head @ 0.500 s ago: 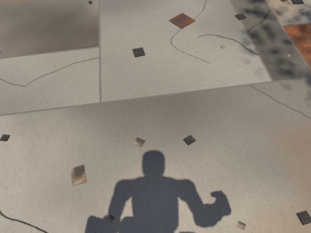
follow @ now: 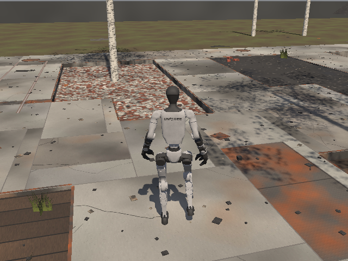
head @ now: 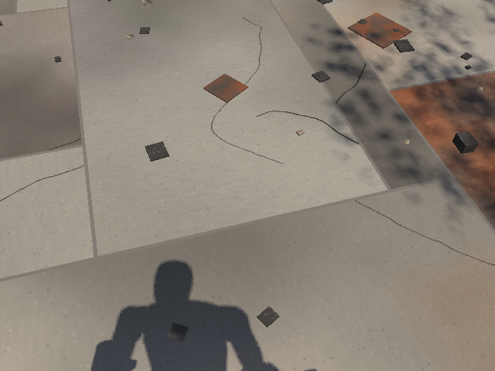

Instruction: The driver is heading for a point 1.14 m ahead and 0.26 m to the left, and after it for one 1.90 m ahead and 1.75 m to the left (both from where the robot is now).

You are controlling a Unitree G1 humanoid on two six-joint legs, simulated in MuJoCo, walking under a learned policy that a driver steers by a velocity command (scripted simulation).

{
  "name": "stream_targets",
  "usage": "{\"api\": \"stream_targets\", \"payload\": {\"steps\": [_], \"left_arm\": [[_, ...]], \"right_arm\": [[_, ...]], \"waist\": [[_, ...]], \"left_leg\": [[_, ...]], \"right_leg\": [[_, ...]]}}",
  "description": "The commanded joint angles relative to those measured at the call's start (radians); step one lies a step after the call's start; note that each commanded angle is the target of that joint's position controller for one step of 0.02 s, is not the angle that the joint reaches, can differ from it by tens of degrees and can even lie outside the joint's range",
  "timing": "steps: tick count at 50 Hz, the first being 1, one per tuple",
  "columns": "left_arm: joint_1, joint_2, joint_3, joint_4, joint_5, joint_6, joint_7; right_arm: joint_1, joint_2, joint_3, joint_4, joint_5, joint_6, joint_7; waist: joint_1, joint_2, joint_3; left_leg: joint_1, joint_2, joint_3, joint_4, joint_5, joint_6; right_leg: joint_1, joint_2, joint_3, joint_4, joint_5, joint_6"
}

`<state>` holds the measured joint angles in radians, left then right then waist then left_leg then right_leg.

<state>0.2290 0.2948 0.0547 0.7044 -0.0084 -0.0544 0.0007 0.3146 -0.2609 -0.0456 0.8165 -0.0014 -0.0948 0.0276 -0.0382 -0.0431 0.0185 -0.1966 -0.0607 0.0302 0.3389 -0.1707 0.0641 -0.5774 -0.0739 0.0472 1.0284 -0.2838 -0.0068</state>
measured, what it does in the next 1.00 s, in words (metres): walks ahead, turning left: right foot, then left foot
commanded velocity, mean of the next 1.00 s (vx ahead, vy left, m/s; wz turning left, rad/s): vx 0.50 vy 0.00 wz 0.28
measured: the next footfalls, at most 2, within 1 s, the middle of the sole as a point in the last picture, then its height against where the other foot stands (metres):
right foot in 0.30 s outside the picture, level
left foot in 0.84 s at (200, 330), level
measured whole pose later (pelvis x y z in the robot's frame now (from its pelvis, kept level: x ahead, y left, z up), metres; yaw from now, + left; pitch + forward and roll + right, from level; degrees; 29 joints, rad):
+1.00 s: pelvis +0.54 +0.03 -0.01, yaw +21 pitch +1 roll +0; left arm 0.18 0.30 0.06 0.76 0.00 -0.11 0.00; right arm 0.25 -0.29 -0.07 0.72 0.01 -0.04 0.03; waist -0.01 -0.01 0.06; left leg -0.32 -0.10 -0.02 0.47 -0.17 0.10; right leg -0.48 -0.08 0.05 1.16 -0.36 0.01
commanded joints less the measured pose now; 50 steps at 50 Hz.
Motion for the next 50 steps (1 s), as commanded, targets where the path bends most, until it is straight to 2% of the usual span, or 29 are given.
{"api": "stream_targets", "payload": {"steps": [1, 5, 10, 12, 13, 14, 15, 16, 17, 18, 19, 20, 21, 23, 26, 31, 35, 37, 39, 40, 41, 42, 43, 44, 45, 46, 47, 48, 50], "left_arm": [[-0.035, 0.040, 0.007, -0.076, 0.006, -0.012, 0.000], [-0.161, 0.020, -0.003, -0.099, -0.001, -0.025, -0.014], [-0.269, 0.038, 0.001, -0.141, -0.011, -0.037, -0.039], [-0.233, 0.062, 0.010, -0.137, -0.009, -0.041, -0.044], [-0.157, 0.083, 0.023, -0.117, -0.004, -0.042, -0.042], [-0.015, 0.127, 0.046, -0.073, 0.001, -0.040, -0.034], [0.167, 0.198, 0.067, -0.043, 0.015, -0.037, -0.022], [0.207, 0.270, 0.080, -0.027, 0.017, -0.031, -0.023], [0.219, 0.168, 0.057, -0.030, 0.007, -0.028, -0.021], [0.157, 0.135, 0.043, -0.030, 0.006, -0.030, -0.017], [0.093, 0.114, 0.035, -0.032, 0.010, -0.031, -0.017], [0.044, 0.086, 0.027, -0.029, 0.014, -0.035, -0.020], [0.013, 0.067, 0.022, -0.027, 0.021, -0.043, -0.021], [-0.008, 0.062, 0.026, -0.009, 0.020, -0.060, -0.023], [-0.002, 0.087, 0.037, 0.024, 0.026, -0.070, -0.014], [0.021, 0.116, 0.044, 0.058, 0.021, -0.060, 0.003], [0.095, 0.143, 0.054, 0.099, 0.006, -0.035, 0.010], [0.105, 0.156, 0.059, 0.111, -0.004, -0.017, 0.012], [0.084, 0.184, 0.066, 0.106, -0.008, -0.001, 0.021], [0.073, 0.197, 0.069, 0.102, -0.010, 0.008, 0.027], [0.056, 0.203, 0.069, 0.098, -0.013, 0.016, 0.031], [0.051, 0.188, 0.061, 0.087, -0.008, 0.013, 0.037], [0.127, 0.050, 0.019, 0.037, 0.031, -0.010, 0.024], [0.097, 0.063, 0.007, 0.018, 0.012, -0.054, 0.008], [-0.019, 0.130, 0.026, -0.011, -0.030, -0.079, -0.006], [-0.050, 0.122, 0.021, -0.022, -0.032, -0.093, -0.007], [-0.050, 0.118, 0.024, -0.009, -0.007, -0.095, 0.001], [-0.037, 0.131, 0.033, -0.002, 0.010, -0.086, 0.005], [-0.010, 0.115, 0.035, -0.004, 0.020, -0.060, 0.003]], "right_arm": [[-0.039, -0.167, -0.038, -0.058, 0.007, -0.013, -0.012], [0.016, -0.183, -0.038, -0.028, 0.018, 0.000, -0.018], [0.084, -0.200, -0.043, 0.015, 0.025, 0.025, -0.022], [0.074, -0.216, -0.049, 0.021, 0.026, 0.036, -0.028], [0.053, -0.224, -0.050, 0.019, 0.028, 0.040, -0.031], [0.049, -0.206, -0.042, 0.015, 0.025, 0.044, -0.034], [0.050, -0.152, -0.018, -0.012, 0.002, 0.040, -0.035], [0.181, -0.032, 0.019, -0.027, 0.005, 0.019, -0.027], [0.123, -0.140, -0.006, -0.008, 0.028, 0.004, -0.021], [0.027, -0.187, -0.023, -0.039, 0.049, -0.003, -0.018], [-0.022, -0.176, -0.022, -0.048, 0.044, -0.003, -0.021], [-0.042, -0.166, -0.026, -0.050, 0.031, 0.003, -0.023], [-0.017, -0.154, -0.029, -0.042, 0.030, 0.017, -0.023], [0.015, -0.111, -0.025, -0.030, 0.033, 0.043, -0.025], [-0.038, -0.094, -0.026, -0.053, 0.027, 0.060, -0.029], [-0.172, -0.067, -0.017, -0.093, 0.022, 0.049, -0.004], [-0.298, -0.054, -0.008, -0.158, 0.022, 0.047, 0.020], [-0.323, -0.061, -0.011, -0.187, 0.023, 0.048, 0.032], [-0.287, -0.089, -0.026, -0.200, 0.023, 0.052, 0.040], [-0.220, -0.114, -0.041, -0.191, 0.024, 0.056, 0.039], [-0.089, -0.156, -0.066, -0.163, 0.026, 0.057, 0.033], [0.080, -0.224, -0.102, -0.121, 0.026, 0.064, 0.015], [0.109, -0.338, -0.124, -0.113, 0.031, 0.068, -0.004], [0.120, -0.312, -0.108, -0.149, 0.023, 0.052, 0.002], [0.098, -0.240, -0.088, -0.141, 0.015, 0.041, 0.006], [0.047, -0.208, -0.079, -0.143, 0.020, 0.034, 0.005], [-0.025, -0.178, -0.070, -0.154, 0.021, 0.033, 0.003], [-0.073, -0.145, -0.058, -0.172, 0.013, 0.033, 0.000], [-0.097, -0.148, -0.058, -0.189, 0.007, 0.031, -0.008]], "waist": [[0.018, 0.110, -0.010], [-0.030, 0.107, 0.012], [-0.050, 0.117, 0.043], [-0.014, 0.130, 0.022], [0.037, 0.133, -0.023], [0.104, 0.116, -0.118], [0.173, 0.020, -0.270], [0.108, -0.251, -0.396], [0.159, -0.154, -0.375], [0.154, -0.101, -0.217], [0.123, -0.039, -0.142], [0.094, -0.030, -0.082], [0.060, -0.051, -0.063], [0.031, -0.049, -0.043], [0.028, -0.018, 0.001], [0.073, 0.000, 0.039], [0.121, 0.016, 0.079], [0.117, 0.005, 0.079], [0.075, -0.032, 0.028], [0.032, -0.052, -0.019], [-0.045, -0.046, -0.088], [-0.129, 0.004, -0.175], [-0.045, 0.262, -0.244], [-0.060, 0.221, -0.411], [-0.094, 0.141, -0.302], [-0.060, 0.101, -0.186], [-0.012, 0.048, -0.116], [0.024, 0.061, -0.082], [0.058, 0.084, -0.072]], "left_leg": [[0.065, 0.268, -0.221, -0.196, 0.203, 0.175], [0.069, 0.232, -0.128, -0.194, 0.224, 0.137], [0.195, 0.298, -0.149, -0.137, 0.250, 0.120], [0.240, 0.313, -0.149, -0.074, 0.371, 0.101], [0.237, 0.294, -0.123, 0.015, 0.525, 0.084], [0.186, 0.246, -0.083, 0.182, 0.608, 0.058], [-0.024, 0.190, -0.053, 0.481, 0.363, 0.020], [-0.415, 0.014, -0.046, 0.823, -0.337, -0.040], [-0.529, 0.050, -0.169, 0.940, -0.411, -0.034], [-0.583, 0.092, -0.159, 0.953, -0.326, -0.027], [-0.553, 0.137, -0.135, 0.911, -0.237, -0.032], [-0.523, 0.163, -0.131, 0.859, -0.181, -0.040], [-0.463, 0.186, -0.140, 0.833, -0.137, -0.046], [-0.412, 0.194, -0.137, 0.807, -0.100, -0.061], [-0.481, 0.196, -0.158, 0.725, 0.010, -0.079], [-0.470, 0.175, -0.091, 0.448, 0.250, -0.070], [-0.518, 0.162, -0.035, 0.323, 0.220, -0.039], [-0.522, 0.143, -0.002, 0.293, 0.138, -0.014], [-0.420, 0.084, 0.057, 0.289, 0.035, 0.023], [-0.325, 0.045, 0.084, 0.295, -0.015, 0.046], [-0.146, 0.004, 0.094, 0.251, 0.002, 0.077], [0.149, 0.022, 0.005, 0.197, 0.050, 0.123], [0.501, 0.280, -0.481, 0.166, -0.004, 0.275], [0.630, 0.407, -0.892, 0.001, -0.123, 0.391], [0.571, 0.375, -0.751, -0.035, -0.099, 0.325], [0.423, 0.330, -0.604, -0.036, -0.035, 0.284], [0.271, 0.285, -0.501, -0.043, 0.058, 0.249], [0.160, 0.252, -0.432, -0.064, 0.158, 0.234], [0.049, 0.227, -0.387, -0.100, 0.253, 0.241]], "right_leg": [[-0.096, -0.044, 0.009, -0.142, 0.129, 0.022], [-0.031, -0.011, -0.026, -0.375, 0.332, 0.024], [-0.033, 0.017, -0.031, -0.494, 0.290, -0.011], [0.034, 0.036, -0.043, -0.525, 0.221, -0.040], [0.151, 0.064, -0.070, -0.555, 0.216, -0.062], [0.363, 0.074, -0.082, -0.563, 0.239, -0.093], [0.681, -0.104, 0.108, -0.518, 0.285, -0.160], [0.994, -0.334, 0.564, -0.610, 0.096, -0.315], [0.962, -0.326, 0.638, -0.687, -0.055, -0.299], [0.833, -0.296, 0.480, -0.711, -0.027, -0.253], [0.699, -0.253, 0.364, -0.738, 0.049, -0.226], [0.592, -0.218, 0.281, -0.775, 0.115, -0.212], [0.518, -0.192, 0.213, -0.811, 0.158, -0.200], [0.440, -0.181, 0.129, -0.867, 0.221, -0.204], [0.428, -0.181, 0.019, -0.904, 0.314, -0.201], [0.470, -0.147, -0.147, -0.920, 0.365, -0.159], [0.609, -0.191, -0.194, -0.884, 0.416, -0.150], [0.681, -0.213, -0.213, -0.829, 0.529, -0.137], [0.715, -0.215, -0.242, -0.710, 0.852, -0.113], [0.715, -0.210, -0.254, -0.601, 1.008, -0.101], [0.664, -0.185, -0.274, -0.423, 1.049, -0.078], [0.478, -0.145, -0.281, -0.164, 0.866, -0.037], [0.027, 0.021, -0.255, 0.203, 0.006, 0.030], [-0.150, 0.129, -0.004, 0.376, -0.334, 0.033], [-0.247, 0.065, 0.057, 0.380, -0.250, 0.012], [-0.244, 0.021, 0.044, 0.297, -0.160, -0.006], [-0.185, -0.016, 0.037, 0.205, -0.102, -0.002], [-0.109, -0.039, 0.038, 0.142, -0.062, 0.007], [-0.036, -0.043, 0.027, 0.078, -0.025, 0.035]]}}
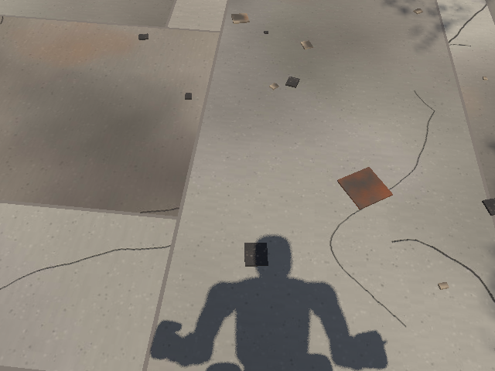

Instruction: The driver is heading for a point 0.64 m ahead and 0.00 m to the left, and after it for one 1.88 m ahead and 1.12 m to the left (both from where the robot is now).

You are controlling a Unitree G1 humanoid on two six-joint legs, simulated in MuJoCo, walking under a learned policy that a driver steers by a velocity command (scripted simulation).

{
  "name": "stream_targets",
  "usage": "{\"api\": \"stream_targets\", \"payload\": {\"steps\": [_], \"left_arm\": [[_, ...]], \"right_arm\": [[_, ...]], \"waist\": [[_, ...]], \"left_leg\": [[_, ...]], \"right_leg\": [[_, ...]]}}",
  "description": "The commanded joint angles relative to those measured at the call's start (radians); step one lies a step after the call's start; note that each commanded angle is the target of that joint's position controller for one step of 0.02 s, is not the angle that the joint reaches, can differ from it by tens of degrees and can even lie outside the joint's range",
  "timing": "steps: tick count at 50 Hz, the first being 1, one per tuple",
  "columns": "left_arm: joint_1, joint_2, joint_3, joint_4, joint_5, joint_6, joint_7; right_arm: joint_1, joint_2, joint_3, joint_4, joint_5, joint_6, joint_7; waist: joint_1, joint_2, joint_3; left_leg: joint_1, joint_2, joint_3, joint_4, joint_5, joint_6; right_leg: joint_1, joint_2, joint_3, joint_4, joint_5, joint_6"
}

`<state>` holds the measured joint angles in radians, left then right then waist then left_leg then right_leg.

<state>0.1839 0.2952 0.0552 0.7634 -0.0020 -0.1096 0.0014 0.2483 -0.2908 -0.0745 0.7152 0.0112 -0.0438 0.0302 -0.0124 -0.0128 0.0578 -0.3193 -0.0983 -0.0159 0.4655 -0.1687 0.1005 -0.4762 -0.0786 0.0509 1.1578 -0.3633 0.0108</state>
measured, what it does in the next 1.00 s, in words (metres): walks ahead, turning left: right foot, then left foot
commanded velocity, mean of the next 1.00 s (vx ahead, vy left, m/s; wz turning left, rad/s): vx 0.34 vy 0.00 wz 0.31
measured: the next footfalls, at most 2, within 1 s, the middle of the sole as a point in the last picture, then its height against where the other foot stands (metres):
right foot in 0.30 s outside the picture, level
left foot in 0.76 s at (201, 344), level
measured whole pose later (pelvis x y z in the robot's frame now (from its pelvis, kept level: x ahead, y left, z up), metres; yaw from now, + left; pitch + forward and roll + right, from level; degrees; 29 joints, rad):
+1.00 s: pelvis +0.42 +0.01 +0.00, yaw +17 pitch +2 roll -1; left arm 0.14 0.31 0.05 0.82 0.00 0.01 0.04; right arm 0.16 -0.27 -0.06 0.70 -0.01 0.01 -0.01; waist -0.02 -0.01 0.04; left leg -0.40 -0.05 -0.07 0.45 -0.09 0.04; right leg -0.46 -0.01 0.05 0.90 -0.46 0.07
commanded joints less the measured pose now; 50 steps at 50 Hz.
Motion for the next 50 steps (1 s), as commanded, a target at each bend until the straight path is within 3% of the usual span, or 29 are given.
{"api": "stream_targets", "payload": {"steps": [1, 3, 6, 9, 13, 14, 15, 16, 17, 18, 19, 20, 21, 22, 24, 27, 29, 34, 36, 37, 38, 39, 40, 41, 42, 44, 45, 47, 50], "left_arm": [[0.033, 0.100, 0.031, -0.065, 0.017, 0.005, 0.004], [-0.031, 0.076, 0.022, -0.087, 0.019, 0.013, 0.007], [-0.150, 0.046, 0.006, -0.115, 0.014, 0.008, -0.001], [-0.226, 0.064, 0.009, -0.139, -0.004, -0.002, -0.015], [-0.183, 0.109, 0.026, -0.132, -0.005, -0.019, -0.031], [-0.130, 0.114, 0.032, -0.117, -0.002, -0.024, -0.030], [-0.045, 0.136, 0.045, -0.095, 0.008, -0.028, -0.025], [0.090, 0.182, 0.057, -0.081, 0.023, -0.032, -0.019], [0.202, 0.275, 0.084, -0.033, 0.028, -0.019, -0.024], [0.215, 0.190, 0.066, -0.028, -0.006, -0.016, -0.034], [0.165, 0.132, 0.048, -0.037, -0.010, -0.012, -0.032], [0.114, 0.115, 0.039, -0.047, 0.003, -0.004, -0.029], [0.082, 0.095, 0.031, -0.042, 0.008, 0.001, -0.028], [0.067, 0.082, 0.023, -0.039, 0.016, 0.000, -0.025], [0.062, 0.069, 0.018, -0.029, 0.010, -0.003, -0.024], [0.063, 0.115, 0.026, -0.003, 0.005, 0.000, -0.016], [0.067, 0.136, 0.031, 0.012, 0.000, 0.015, -0.008], [0.116, 0.139, 0.026, 0.058, -0.013, 0.042, 0.000], [0.089, 0.143, 0.026, 0.064, -0.020, 0.050, 0.003], [0.090, 0.132, 0.022, 0.068, -0.019, 0.051, 0.004], [0.120, 0.105, 0.012, 0.069, -0.003, 0.044, 0.003], [0.210, 0.050, -0.009, 0.067, 0.026, 0.031, 0.000], [0.238, 0.037, -0.022, 0.079, 0.022, 0.039, -0.001], [0.185, 0.098, -0.006, 0.068, 0.008, 0.056, -0.001], [0.128, 0.118, 0.004, 0.053, -0.001, 0.075, 0.007], [0.086, 0.134, 0.019, 0.045, 0.002, 0.111, 0.029], [0.089, 0.125, 0.020, 0.042, 0.002, 0.121, 0.037], [0.090, 0.095, 0.017, 0.044, 0.004, 0.125, 0.046], [0.056, 0.074, 0.013, 0.033, 0.006, 0.122, 0.046]], "right_arm": [[-0.024, -0.128, -0.032, -0.085, -0.003, -0.022, -0.016], [0.002, -0.155, -0.040, -0.076, 0.001, -0.021, -0.030], [0.042, -0.162, -0.042, -0.062, 0.008, -0.012, -0.043], [0.093, -0.168, -0.045, -0.043, 0.014, -0.004, -0.046], [0.108, -0.145, -0.040, -0.027, 0.009, 0.002, -0.051], [0.099, -0.135, -0.037, -0.026, 0.007, 0.005, -0.050], [0.101, -0.106, -0.026, -0.029, 0.002, 0.004, -0.047], [0.109, -0.059, -0.006, -0.043, -0.011, 0.002, -0.044], [0.261, -0.002, 0.012, -0.053, 0.019, -0.009, -0.044], [0.246, -0.085, 0.002, -0.035, 0.027, -0.015, -0.046], [0.128, -0.141, -0.013, -0.047, 0.026, -0.016, -0.045], [0.052, -0.136, -0.011, -0.066, 0.014, -0.016, -0.047], [0.002, -0.123, -0.010, -0.081, -0.003, -0.022, -0.044], [0.004, -0.110, -0.012, -0.085, -0.004, -0.024, -0.039], [0.020, -0.077, -0.006, -0.077, 0.000, -0.021, -0.034], [-0.023, -0.026, 0.013, -0.092, -0.016, -0.017, -0.038], [-0.054, -0.010, 0.022, -0.089, -0.014, -0.018, -0.034], [-0.155, -0.038, 0.013, -0.106, -0.010, -0.016, -0.020], [-0.125, -0.057, 0.003, -0.096, -0.019, -0.020, -0.016], [-0.079, -0.074, -0.006, -0.075, -0.027, -0.022, -0.020], [-0.035, -0.131, -0.020, -0.070, -0.036, -0.023, -0.029], [0.003, -0.178, -0.024, -0.078, -0.054, -0.013, -0.038], [0.030, -0.108, -0.006, -0.064, -0.045, 0.002, -0.036], [0.017, -0.075, 0.006, -0.058, -0.021, 0.011, -0.027], [-0.031, -0.097, 0.000, -0.063, -0.011, 0.016, -0.022], [-0.103, -0.165, -0.023, -0.080, -0.010, 0.025, -0.024], [-0.127, -0.173, -0.029, -0.086, -0.016, 0.030, -0.028], [-0.146, -0.153, -0.030, -0.092, -0.021, 0.039, -0.037], [-0.145, -0.149, -0.036, -0.092, -0.014, 0.047, -0.053]], "waist": [[0.036, 0.053, -0.105], [0.022, 0.055, -0.079], [-0.028, 0.088, -0.063], [-0.060, 0.105, -0.058], [-0.033, 0.140, -0.064], [-0.002, 0.148, -0.072], [0.038, 0.138, -0.122], [0.095, 0.049, -0.250], [0.047, -0.288, -0.366], [0.076, -0.244, -0.319], [0.099, -0.134, -0.184], [0.086, -0.061, -0.124], [0.071, -0.037, -0.065], [0.044, -0.073, -0.060], [0.024, -0.098, -0.060], [0.016, -0.072, -0.071], [0.026, -0.081, -0.102], [0.057, -0.090, -0.112], [0.020, -0.082, -0.120], [-0.001, -0.063, -0.138], [-0.008, -0.003, -0.186], [0.025, 0.150, -0.300], [0.002, 0.251, -0.386], [-0.007, 0.201, -0.344], [-0.003, 0.158, -0.256], [0.016, 0.114, -0.158], [0.034, 0.127, -0.146], [0.042, 0.152, -0.154], [0.033, 0.163, -0.183]], "left_leg": [[0.131, 0.254, -0.307, -0.233, 0.291, 0.206], [0.080, 0.225, -0.257, -0.241, 0.299, 0.190], [0.043, 0.173, -0.216, -0.224, 0.188, 0.136], [0.067, 0.195, -0.274, -0.196, 0.090, 0.117], [0.187, 0.257, -0.366, -0.088, 0.074, 0.091], [0.192, 0.248, -0.364, -0.047, 0.120, 0.077], [0.182, 0.201, -0.335, 0.056, 0.205, 0.051], [0.088, 0.142, -0.267, 0.312, 0.109, 0.015], [-0.265, -0.008, -0.137, 0.656, -0.282, -0.064], [-0.421, 0.031, -0.180, 0.796, -0.405, -0.073], [-0.468, 0.070, -0.183, 0.835, -0.320, -0.071], [-0.447, 0.107, -0.140, 0.817, -0.251, -0.071], [-0.437, 0.136, -0.122, 0.755, -0.202, -0.072], [-0.388, 0.169, -0.113, 0.705, -0.163, -0.072], [-0.332, 0.180, -0.080, 0.626, -0.155, -0.085], [-0.280, 0.173, -0.034, 0.440, -0.115, -0.122], [-0.199, 0.155, -0.008, 0.309, 0.016, -0.127], [-0.106, 0.114, -0.012, 0.109, 0.169, -0.102], [-0.024, 0.103, -0.009, 0.014, 0.197, -0.072], [0.069, 0.092, 0.001, -0.047, 0.267, -0.050], [0.209, 0.176, -0.068, -0.044, 0.579, -0.013], [0.458, 0.361, -0.254, 0.051, 0.927, 0.111], [0.502, 0.466, -0.401, 0.020, 0.918, 0.232], [0.434, 0.430, -0.425, -0.025, 0.692, 0.225], [0.355, 0.395, -0.410, -0.063, 0.510, 0.194], [0.179, 0.360, -0.382, -0.135, 0.315, 0.163], [0.106, 0.334, -0.360, -0.158, 0.243, 0.149], [0.035, 0.289, -0.315, -0.175, 0.187, 0.138], [-0.003, 0.258, -0.308, -0.178, 0.096, 0.129]], "right_leg": [[-0.125, -0.035, 0.011, -0.094, 0.076, 0.034], [-0.128, -0.017, -0.004, -0.224, 0.175, 0.060], [-0.064, 0.031, -0.009, -0.473, 0.380, 0.068], [-0.012, 0.067, 0.004, -0.593, 0.448, 0.062], [0.030, 0.057, 0.022, -0.658, 0.351, 0.009], [0.096, 0.064, 0.001, -0.689, 0.334, -0.014], [0.230, 0.060, -0.007, -0.708, 0.321, -0.046], [0.460, -0.080, 0.135, -0.690, 0.298, -0.109], [0.780, -0.282, 0.594, -0.786, 0.067, -0.286], [0.785, -0.314, 0.765, -0.871, -0.188, -0.296], [0.674, -0.276, 0.629, -0.885, -0.194, -0.253], [0.566, -0.233, 0.501, -0.888, -0.086, -0.226], [0.471, -0.194, 0.412, -0.909, 0.027, -0.225], [0.414, -0.168, 0.354, -0.924, 0.117, -0.219], [0.368, -0.136, 0.267, -0.946, 0.312, -0.223], [0.334, -0.133, 0.129, -0.926, 0.756, -0.237], [0.317, -0.103, 0.049, -0.917, 0.836, -0.214], [0.372, -0.108, 0.033, -0.859, 0.755, -0.178], [0.377, -0.108, 0.044, -0.787, 0.699, -0.151], [0.365, -0.077, 0.037, -0.723, 0.683, -0.127], [0.308, -0.023, 0.006, -0.619, 0.583, -0.080], [0.128, 0.051, -0.042, -0.423, 0.222, -0.018], [0.046, 0.082, -0.015, -0.240, -0.257, 0.028], [-0.001, 0.066, 0.015, -0.167, -0.336, 0.045], [-0.060, 0.058, 0.008, -0.114, -0.306, 0.051], [-0.071, 0.049, 0.009, -0.096, -0.214, 0.062], [-0.034, 0.049, 0.010, -0.123, -0.171, 0.063], [0.025, 0.069, -0.005, -0.193, -0.112, 0.064], [0.089, 0.085, -0.002, -0.312, -0.032, 0.058]]}}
